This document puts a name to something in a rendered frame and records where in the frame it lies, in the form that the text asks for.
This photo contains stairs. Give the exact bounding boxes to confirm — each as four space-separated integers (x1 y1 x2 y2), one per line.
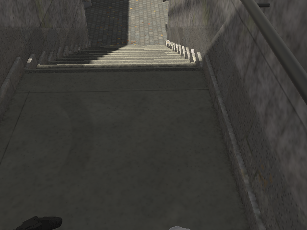
36 45 197 69

